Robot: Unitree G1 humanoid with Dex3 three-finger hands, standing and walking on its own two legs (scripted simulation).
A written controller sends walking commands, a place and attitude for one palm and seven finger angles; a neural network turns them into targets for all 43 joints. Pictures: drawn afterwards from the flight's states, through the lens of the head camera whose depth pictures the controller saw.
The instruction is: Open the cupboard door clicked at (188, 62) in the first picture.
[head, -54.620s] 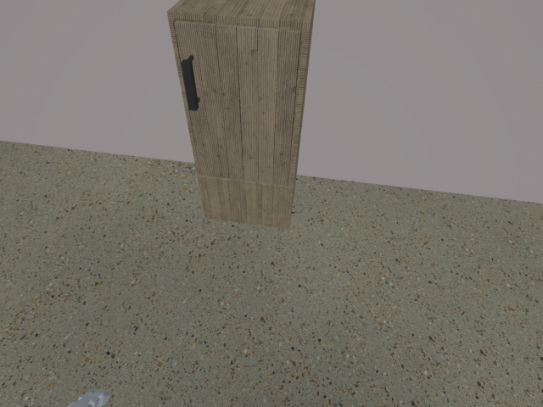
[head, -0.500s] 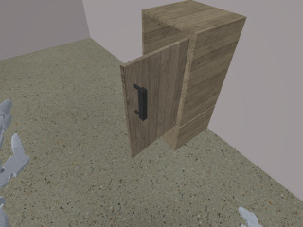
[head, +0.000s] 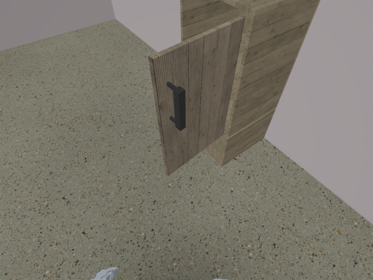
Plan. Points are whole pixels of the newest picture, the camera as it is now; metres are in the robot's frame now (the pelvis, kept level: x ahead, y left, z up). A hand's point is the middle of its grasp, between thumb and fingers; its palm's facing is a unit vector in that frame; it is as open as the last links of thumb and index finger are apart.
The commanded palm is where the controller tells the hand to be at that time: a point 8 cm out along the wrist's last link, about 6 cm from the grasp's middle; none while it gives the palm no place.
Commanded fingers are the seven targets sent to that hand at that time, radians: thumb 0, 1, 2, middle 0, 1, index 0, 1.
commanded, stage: let the arm hang, fingers relaxed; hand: left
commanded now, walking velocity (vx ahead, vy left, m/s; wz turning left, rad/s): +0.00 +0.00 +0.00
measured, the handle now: (175, 106) +0.61 +0.05 -0.01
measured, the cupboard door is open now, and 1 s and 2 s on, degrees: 95 95 95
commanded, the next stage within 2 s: look to check the result in 0.82 s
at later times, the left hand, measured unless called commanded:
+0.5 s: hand out of the picture +0.00 +0.20 -0.14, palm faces +0.06 -0.97 -0.26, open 7.4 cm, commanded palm none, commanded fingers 0.00 0.90 0.90 -0.20 -0.30 -0.20 -0.30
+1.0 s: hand out of the picture +0.03 +0.20 -0.14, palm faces +0.03 -0.97 -0.24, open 7.4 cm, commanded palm none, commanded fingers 0.00 0.90 0.90 -0.20 -0.30 -0.20 -0.30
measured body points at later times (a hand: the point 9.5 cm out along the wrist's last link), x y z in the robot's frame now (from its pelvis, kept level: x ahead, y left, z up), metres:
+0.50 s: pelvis -0.02 +0.00 +0.03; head -0.01 -0.01 +0.48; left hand +0.00 +0.25 -0.12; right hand +0.00 -0.22 -0.14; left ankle -0.03 +0.11 -0.72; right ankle +0.03 -0.09 -0.72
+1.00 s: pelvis -0.01 +0.00 +0.03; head +0.01 -0.01 +0.48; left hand +0.02 +0.25 -0.12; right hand +0.00 -0.23 -0.14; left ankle -0.03 +0.11 -0.72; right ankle +0.03 -0.09 -0.72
